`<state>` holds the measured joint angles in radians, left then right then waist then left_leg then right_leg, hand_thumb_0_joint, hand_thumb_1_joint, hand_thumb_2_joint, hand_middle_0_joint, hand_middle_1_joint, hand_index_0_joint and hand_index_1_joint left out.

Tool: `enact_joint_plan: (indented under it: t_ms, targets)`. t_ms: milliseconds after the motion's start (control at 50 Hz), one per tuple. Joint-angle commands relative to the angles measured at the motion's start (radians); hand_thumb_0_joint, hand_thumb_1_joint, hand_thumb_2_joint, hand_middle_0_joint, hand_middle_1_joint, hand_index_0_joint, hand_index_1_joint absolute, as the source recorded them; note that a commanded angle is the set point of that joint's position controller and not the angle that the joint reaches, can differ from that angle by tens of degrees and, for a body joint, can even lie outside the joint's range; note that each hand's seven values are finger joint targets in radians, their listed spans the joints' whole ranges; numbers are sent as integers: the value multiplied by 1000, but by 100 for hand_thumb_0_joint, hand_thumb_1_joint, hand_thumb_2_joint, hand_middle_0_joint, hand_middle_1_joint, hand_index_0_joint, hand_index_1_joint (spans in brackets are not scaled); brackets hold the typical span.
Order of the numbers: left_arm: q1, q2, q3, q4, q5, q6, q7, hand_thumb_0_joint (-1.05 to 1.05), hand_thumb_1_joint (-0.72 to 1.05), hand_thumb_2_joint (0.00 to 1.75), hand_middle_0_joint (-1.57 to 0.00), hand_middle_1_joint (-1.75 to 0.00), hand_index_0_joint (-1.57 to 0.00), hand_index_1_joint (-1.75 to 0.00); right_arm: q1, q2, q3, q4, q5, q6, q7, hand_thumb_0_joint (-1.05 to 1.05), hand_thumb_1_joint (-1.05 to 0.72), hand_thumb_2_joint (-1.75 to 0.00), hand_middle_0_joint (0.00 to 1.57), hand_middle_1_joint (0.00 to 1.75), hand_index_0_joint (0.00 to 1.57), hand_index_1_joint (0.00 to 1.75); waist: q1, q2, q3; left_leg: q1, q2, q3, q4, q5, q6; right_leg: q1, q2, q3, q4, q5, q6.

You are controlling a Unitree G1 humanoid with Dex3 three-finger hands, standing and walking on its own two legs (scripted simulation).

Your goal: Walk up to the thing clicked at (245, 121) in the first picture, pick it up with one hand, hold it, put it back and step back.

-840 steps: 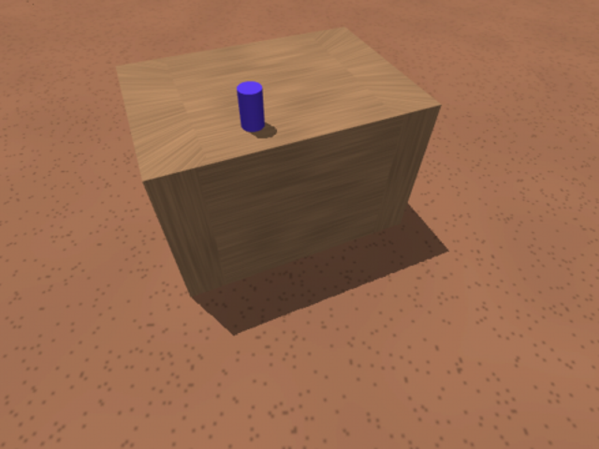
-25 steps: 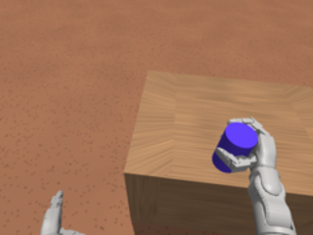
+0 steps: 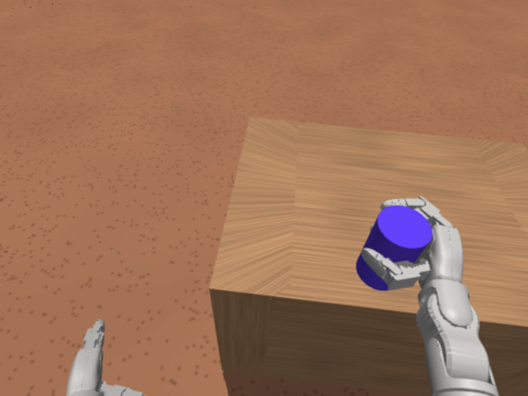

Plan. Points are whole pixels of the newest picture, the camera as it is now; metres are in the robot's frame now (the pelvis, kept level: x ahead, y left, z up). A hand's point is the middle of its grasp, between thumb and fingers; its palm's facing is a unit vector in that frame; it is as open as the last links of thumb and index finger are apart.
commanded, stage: hold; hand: right
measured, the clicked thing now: (390, 250) +0.32 -0.17 +0.08
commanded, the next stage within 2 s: crouch in 0.16 s
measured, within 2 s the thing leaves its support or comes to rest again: neither
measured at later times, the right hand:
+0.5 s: hand (392, 241) +0.33 -0.18 +0.08, palm faces +0.18 +0.98 +0.02, open 9.9 cm
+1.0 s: hand (386, 231) +0.40 -0.21 +0.01, palm faces +0.20 +0.98 +0.02, open 9.9 cm
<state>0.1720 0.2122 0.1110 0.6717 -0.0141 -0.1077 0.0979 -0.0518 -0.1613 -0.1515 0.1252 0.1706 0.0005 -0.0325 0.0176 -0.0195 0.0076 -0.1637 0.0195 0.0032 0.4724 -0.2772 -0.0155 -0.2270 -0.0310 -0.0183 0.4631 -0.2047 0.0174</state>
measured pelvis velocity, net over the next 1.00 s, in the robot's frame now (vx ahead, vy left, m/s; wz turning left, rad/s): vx -0.01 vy -0.01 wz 0.03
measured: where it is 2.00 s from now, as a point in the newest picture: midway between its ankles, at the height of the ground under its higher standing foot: outside the picture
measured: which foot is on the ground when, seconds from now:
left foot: down 0.00-1.00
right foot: down 0.00-1.00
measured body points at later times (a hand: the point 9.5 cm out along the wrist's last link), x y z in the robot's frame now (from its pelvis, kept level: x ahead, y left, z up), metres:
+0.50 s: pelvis +0.00 +0.00 +0.00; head -0.01 +0.00 +0.45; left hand +0.16 +0.25 -0.08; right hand +0.32 -0.23 +0.08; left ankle -0.01 +0.13 -0.74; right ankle +0.03 -0.13 -0.74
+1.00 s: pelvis -0.01 -0.01 -0.02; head +0.05 -0.03 +0.42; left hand +0.14 +0.25 -0.09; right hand +0.39 -0.26 +0.02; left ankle -0.01 +0.13 -0.74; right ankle +0.03 -0.13 -0.74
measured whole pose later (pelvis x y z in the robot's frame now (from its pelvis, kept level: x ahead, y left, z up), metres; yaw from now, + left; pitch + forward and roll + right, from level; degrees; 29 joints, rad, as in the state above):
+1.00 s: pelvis -0.01 -0.01 -0.02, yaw +2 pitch +8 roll +1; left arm 0.22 0.18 0.05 0.51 0.02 -0.15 0.05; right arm -0.45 -0.30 -0.34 0.85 0.14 -0.33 0.02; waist 0.11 0.02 -0.05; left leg -0.50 0.00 -0.02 0.70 -0.35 -0.03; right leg -0.57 -0.05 -0.03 0.73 -0.30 0.01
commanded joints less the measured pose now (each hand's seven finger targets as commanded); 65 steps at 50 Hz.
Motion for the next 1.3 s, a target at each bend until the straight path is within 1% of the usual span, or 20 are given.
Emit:
enact_joint_plan:
  t_ms: [0,180,240,360,480,540,600,720,760,800,860,880,900,920,960,1040,1080,1160,1200,1280]
  targets:
    - [-98,139,54,-122,5,-60,12,0,-56,6,-5,-6,-5,-6,-392,-157,-69,-339,21,-118,0,0,-18,-129,124,140,129,140,8,-18,-250,-51,-28,41,-72,239,8,203,20,-12,-42,151,-29]
    - [-157,141,48,-159,6,-65,16,0,-56,6,-5,-5,-5,-6,-408,-164,-81,-333,23,-134,-11,0,-18,-131,125,142,130,142,-8,12,-254,-27,-26,34,-86,205,8,169,24,-13,-47,119,-31]
    - [-145,104,24,-106,4,-62,13,0,-53,5,-4,-5,-6,-3,-408,-121,-38,-267,21,-121,-2,0,-13,-131,125,141,130,141,0,1,-197,-57,-27,34,-90,174,10,155,20,-12,-56,88,-30]
    - [-111,76,-16,-134,3,-53,7,0,-55,5,-5,-4,-5,-4,-403,-139,-76,-147,14,-114,7,0,-19,-128,126,140,131,140,3,45,-214,-52,-27,35,-79,216,1,150,23,-15,-50,126,-33]
    - [-78,182,82,-154,9,-59,12,0,-55,6,-5,-5,-5,-5,-593,-213,-123,-56,12,-183,11,0,-20,-128,127,140,131,140,55,38,-205,-123,-22,19,-74,167,2,141,23,-17,-32,63,-38]
    - [-84,155,57,-208,10,-77,13,0,-56,6,-5,-5,-5,-5,-674,-260,-149,-69,6,-240,13,0,-17,-130,127,142,132,142,40,12,-308,-111,-23,11,-43,215,3,163,22,-13,2,115,-34]
    - [-86,108,26,-136,11,-89,0,0,-58,8,-5,-5,-4,-6,-652,-201,-113,83,15,-281,31,0,-15,-129,126,141,131,141,41,-23,-282,-166,-31,17,4,221,7,107,11,-5,38,132,-29]
    - [-149,67,-45,-199,19,-112,-15,0,-58,8,-6,-5,-4,-7,-754,-258,-142,248,-3,-375,49,0,-13,-130,124,141,129,141,39,-56,-427,-208,-32,9,81,209,10,42,4,5,126,141,-24]
    - [-108,115,-24,-264,21,-110,-8,0,-58,8,-6,-5,-4,-7,-795,-337,-192,286,-7,-398,46,0,-16,-133,128,144,133,144,55,-46,-515,-186,-37,8,96,276,3,78,6,5,161,220,-27]
    - [16,106,-24,-167,23,-89,-18,0,-58,8,-6,-6,-5,-7,-748,-321,-193,392,-2,-400,56,0,-18,-136,130,147,135,147,62,-57,-413,-248,-41,10,109,249,4,15,9,3,167,193,-27]
    - [-34,190,42,-300,29,-102,-13,0,-57,7,-6,-5,-5,-6,-906,-439,-256,325,-11,-442,46,0,-18,-140,133,151,139,151,74,-88,-548,-253,-43,8,137,286,5,71,3,8,207,261,-26]
    - [20,203,59,-273,32,-94,-14,0,-57,7,-6,-5,-5,-6,-852,-393,-234,410,-12,-435,48,0,-17,-139,133,151,139,151,91,-43,-476,-281,-47,11,139,264,5,23,5,9,209,222,-30]
    - [48,129,2,-245,29,-90,-28,0,-58,8,-6,-5,-5,-7,-760,-324,-213,536,-11,-428,60,0,-17,-139,133,150,139,150,88,-21,-391,-307,-47,12,149,253,2,-46,9,5,214,191,-36]
    - [23,148,21,-283,26,-94,-31,0,-57,7,-6,-6,-5,-6,-812,-342,-225,479,-4,-445,65,0,-17,-138,132,149,137,149,92,-20,-424,-296,-46,8,156,253,2,-58,11,4,218,174,-39]
    - [-37,195,53,-397,26,-100,-23,0,-57,8,-6,-5,-5,-7,-977,-480,-280,360,-20,-479,56,0,-18,-137,130,147,136,147,96,-38,-525,-300,-47,5,166,239,6,-9,2,9,234,170,-38]
    - [-11,68,-49,-375,26,-100,-47,0,-57,8,-6,-6,-5,-7,-853,-266,-170,628,-25,-476,94,0,-11,-134,126,144,132,144,100,-45,-423,-418,-55,15,206,139,13,-111,-6,23,253,96,-31]
    - [-1,156,10,-442,34,-100,-37,0,-58,8,-6,-5,-4,-7,-1004,-462,-256,455,-36,-506,90,0,-12,-132,125,142,130,142,90,-110,-586,-389,-53,10,226,177,14,-44,-7,25,279,158,-26]
    - [88,106,-25,-356,40,-78,-55,0,-57,7,-6,-6,-5,-6,-933,-384,-237,616,-35,-493,101,0,-12,-130,123,141,129,141,90,-139,-478,-470,-58,14,259,145,20,-123,-5,31,303,171,-20]
    - [31,189,34,-500,42,-86,-45,0,-56,6,-6,-5,-5,-6,-1065,-503,-292,446,-38,-518,89,0,-14,-132,126,143,131,143,100,-133,-666,-429,-63,16,268,174,19,-34,-11,37,323,197,-20]
    - [111,141,-1,-450,46,-66,-56,0,-56,7,-6,-5,-5,-6,-996,-408,-258,600,-40,-512,85,0,-16,-134,128,145,133,145,112,-103,-519,-498,-70,28,287,121,21,-129,-13,46,333,170,-17]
